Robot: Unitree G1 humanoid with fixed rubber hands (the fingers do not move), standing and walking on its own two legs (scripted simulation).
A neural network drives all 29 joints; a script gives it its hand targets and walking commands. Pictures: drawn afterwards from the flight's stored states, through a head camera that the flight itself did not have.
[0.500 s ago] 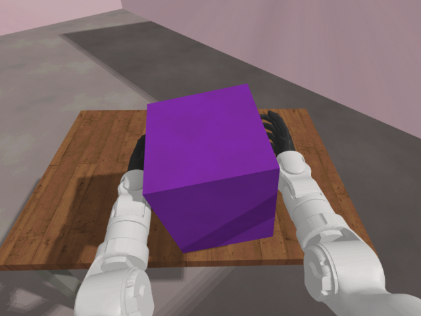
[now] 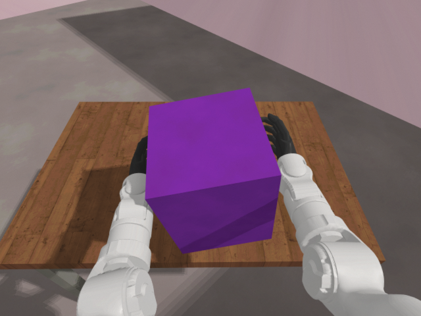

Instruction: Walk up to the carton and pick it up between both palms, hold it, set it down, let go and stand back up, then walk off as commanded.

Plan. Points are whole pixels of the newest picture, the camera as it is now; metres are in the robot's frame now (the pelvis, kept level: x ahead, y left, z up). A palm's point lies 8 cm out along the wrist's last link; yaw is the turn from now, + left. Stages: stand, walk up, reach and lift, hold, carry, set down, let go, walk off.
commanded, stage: set down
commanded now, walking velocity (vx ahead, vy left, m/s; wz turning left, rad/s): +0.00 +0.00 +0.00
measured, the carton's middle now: (213, 176) +0.38 +0.02 +0.06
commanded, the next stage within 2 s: none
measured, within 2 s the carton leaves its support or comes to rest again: rests again in 1.68 s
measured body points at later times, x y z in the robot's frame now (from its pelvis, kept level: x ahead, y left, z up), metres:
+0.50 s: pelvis +0.01 +0.00 +0.00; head +0.07 +0.01 +0.44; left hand +0.40 +0.17 +0.03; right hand +0.44 -0.12 +0.06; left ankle -0.04 +0.14 -0.75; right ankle -0.01 -0.11 -0.75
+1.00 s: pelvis +0.00 +0.01 +0.00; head +0.08 +0.01 +0.44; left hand +0.40 +0.17 +0.02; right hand +0.44 -0.12 +0.05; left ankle -0.04 +0.14 -0.75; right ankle -0.01 -0.11 -0.75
